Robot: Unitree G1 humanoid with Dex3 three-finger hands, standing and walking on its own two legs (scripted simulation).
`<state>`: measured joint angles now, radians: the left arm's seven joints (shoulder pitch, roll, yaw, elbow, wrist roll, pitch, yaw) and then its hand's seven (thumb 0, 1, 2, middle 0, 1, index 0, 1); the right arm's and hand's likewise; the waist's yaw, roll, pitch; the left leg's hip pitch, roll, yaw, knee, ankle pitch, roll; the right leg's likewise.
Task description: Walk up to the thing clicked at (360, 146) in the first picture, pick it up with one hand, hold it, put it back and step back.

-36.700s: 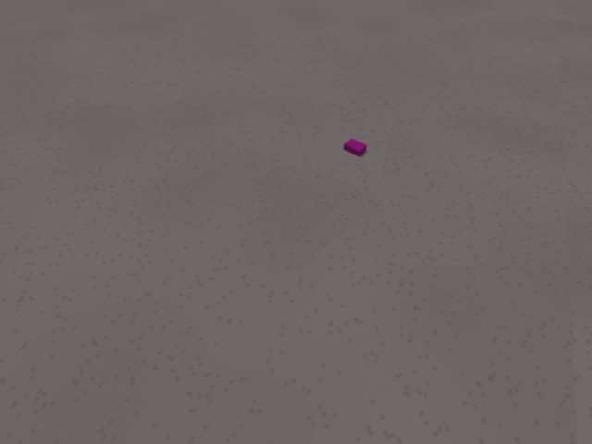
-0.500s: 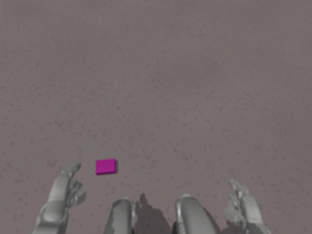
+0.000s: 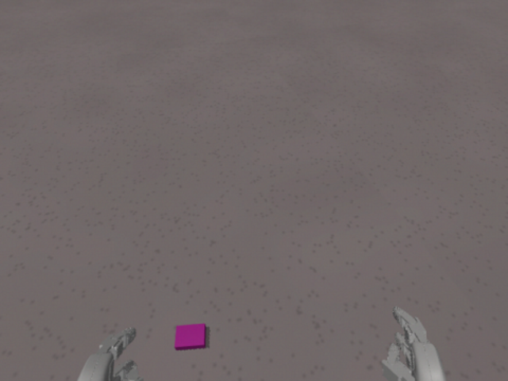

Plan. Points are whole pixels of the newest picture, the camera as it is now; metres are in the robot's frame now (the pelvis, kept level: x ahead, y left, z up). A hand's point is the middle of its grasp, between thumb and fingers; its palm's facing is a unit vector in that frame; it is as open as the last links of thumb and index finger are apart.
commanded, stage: home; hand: left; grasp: from above
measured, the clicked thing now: (190, 336) +0.44 +0.23 -0.70
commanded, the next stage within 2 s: stand in 1.88 s
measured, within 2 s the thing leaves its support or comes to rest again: neither
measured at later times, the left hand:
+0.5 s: hand out of the picture +0.16 +0.18 -0.05, palm faces +0.04 -0.98 -0.19, open 7.4 cm
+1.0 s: hand out of the picture +0.16 +0.17 -0.05, palm faces +0.04 -0.98 -0.19, open 7.4 cm
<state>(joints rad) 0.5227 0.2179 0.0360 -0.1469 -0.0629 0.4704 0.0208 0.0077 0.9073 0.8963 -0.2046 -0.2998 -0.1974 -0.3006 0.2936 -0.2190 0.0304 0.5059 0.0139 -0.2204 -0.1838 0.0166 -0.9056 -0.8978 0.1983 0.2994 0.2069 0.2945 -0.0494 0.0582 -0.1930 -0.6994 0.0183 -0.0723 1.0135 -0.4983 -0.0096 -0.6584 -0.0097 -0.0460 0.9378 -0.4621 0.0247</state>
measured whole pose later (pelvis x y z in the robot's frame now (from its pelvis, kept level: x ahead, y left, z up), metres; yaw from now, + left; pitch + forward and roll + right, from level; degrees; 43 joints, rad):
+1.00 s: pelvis +0.00 +0.00 +0.00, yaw +0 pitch +10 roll -3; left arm 0.50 0.22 0.03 -0.12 -0.05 0.45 0.01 0.01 0.91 0.90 -0.20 -0.30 -0.20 -0.30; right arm 0.29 -0.22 0.03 0.54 0.00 -0.25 -0.18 0.02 -0.90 -0.90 0.20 0.30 0.21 0.29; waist -0.04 0.05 -0.16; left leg -0.69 0.02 -0.07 1.02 -0.50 -0.01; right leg -0.65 -0.01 -0.04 0.95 -0.46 0.02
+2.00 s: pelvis +0.00 +0.00 +0.00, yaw +0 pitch +9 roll -3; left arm 0.48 0.23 0.02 -0.09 -0.03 0.40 0.02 0.01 0.91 0.90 -0.20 -0.30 -0.20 -0.30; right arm 0.28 -0.22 0.01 0.55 -0.02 -0.23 -0.16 0.02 -0.90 -0.90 0.20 0.30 0.21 0.29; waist -0.04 0.04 -0.13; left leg -0.67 0.02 -0.06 1.02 -0.51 -0.01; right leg -0.64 -0.01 -0.04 0.95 -0.47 0.02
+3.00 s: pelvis -0.02 +0.00 +0.06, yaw +0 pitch -4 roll +0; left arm 0.20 0.29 0.03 1.13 0.03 0.01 0.02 0.00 0.91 0.90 -0.21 -0.30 -0.20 -0.30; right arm 0.16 -0.31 -0.04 1.10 -0.03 0.01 -0.01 0.01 -0.91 -0.90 0.20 0.30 0.21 0.29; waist 0.01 0.03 0.07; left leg -0.13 -0.01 -0.03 0.40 -0.19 0.00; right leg -0.14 -0.05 -0.01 0.40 -0.19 0.03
